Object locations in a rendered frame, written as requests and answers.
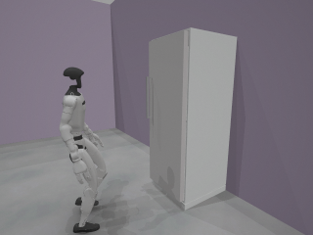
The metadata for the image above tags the right robot forearm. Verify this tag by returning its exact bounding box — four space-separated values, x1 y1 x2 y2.
60 125 82 163

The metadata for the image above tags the left robot forearm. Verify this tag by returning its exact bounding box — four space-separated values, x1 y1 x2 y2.
82 122 93 137

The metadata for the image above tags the left robot hand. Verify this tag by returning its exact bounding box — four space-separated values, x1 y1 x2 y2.
88 133 104 149

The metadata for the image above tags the left robot thigh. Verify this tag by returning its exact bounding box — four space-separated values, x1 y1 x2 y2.
84 137 107 178

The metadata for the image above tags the right robot hand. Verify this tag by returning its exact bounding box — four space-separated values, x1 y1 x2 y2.
73 160 92 184

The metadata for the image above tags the fridge door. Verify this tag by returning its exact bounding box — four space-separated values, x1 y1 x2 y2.
149 30 189 202

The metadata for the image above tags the handle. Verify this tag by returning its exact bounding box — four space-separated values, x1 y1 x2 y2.
146 76 152 118

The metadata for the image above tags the robot right foot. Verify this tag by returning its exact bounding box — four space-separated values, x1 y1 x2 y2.
72 221 100 233

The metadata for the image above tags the right robot upper arm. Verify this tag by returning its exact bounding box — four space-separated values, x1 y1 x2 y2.
59 96 77 133

